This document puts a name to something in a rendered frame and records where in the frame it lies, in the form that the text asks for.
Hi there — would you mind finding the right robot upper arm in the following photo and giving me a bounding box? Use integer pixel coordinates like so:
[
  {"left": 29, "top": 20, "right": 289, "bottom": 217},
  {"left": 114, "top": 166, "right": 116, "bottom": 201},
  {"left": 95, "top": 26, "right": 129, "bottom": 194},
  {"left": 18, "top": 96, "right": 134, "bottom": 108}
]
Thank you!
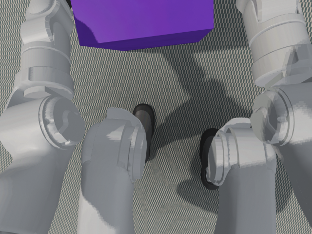
[{"left": 250, "top": 82, "right": 312, "bottom": 228}]

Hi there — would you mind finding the left robot forearm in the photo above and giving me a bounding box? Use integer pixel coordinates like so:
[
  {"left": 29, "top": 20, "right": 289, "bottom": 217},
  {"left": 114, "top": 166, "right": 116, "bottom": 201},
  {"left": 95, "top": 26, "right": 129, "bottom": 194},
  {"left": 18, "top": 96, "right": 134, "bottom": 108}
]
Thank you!
[{"left": 4, "top": 0, "right": 74, "bottom": 111}]

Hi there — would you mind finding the right robot shin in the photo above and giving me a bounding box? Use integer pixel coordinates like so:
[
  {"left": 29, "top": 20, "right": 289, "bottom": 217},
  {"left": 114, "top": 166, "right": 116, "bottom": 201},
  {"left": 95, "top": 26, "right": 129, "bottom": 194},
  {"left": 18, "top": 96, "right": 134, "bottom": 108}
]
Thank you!
[{"left": 206, "top": 117, "right": 276, "bottom": 186}]

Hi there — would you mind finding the right robot forearm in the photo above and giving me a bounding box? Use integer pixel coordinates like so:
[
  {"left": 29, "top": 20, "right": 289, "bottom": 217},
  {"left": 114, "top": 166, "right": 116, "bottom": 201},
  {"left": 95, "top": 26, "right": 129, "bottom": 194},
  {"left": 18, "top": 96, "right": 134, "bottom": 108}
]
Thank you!
[{"left": 235, "top": 0, "right": 312, "bottom": 89}]

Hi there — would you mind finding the left robot upper arm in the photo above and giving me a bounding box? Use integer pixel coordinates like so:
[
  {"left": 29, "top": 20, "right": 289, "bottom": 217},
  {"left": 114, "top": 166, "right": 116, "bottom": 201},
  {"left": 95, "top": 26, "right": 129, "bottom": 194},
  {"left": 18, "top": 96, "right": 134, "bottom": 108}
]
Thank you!
[{"left": 0, "top": 95, "right": 85, "bottom": 234}]

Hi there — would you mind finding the carton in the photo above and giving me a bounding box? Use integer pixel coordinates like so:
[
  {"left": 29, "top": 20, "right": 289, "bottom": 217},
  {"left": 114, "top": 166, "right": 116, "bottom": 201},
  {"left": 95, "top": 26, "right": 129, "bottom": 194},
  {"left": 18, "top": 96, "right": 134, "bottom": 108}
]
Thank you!
[{"left": 70, "top": 0, "right": 214, "bottom": 51}]

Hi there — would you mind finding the robot left foot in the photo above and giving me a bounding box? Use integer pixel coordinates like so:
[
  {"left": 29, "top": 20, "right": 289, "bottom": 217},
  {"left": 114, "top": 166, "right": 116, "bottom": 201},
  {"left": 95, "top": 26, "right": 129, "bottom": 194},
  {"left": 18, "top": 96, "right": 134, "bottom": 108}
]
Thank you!
[{"left": 132, "top": 103, "right": 155, "bottom": 163}]

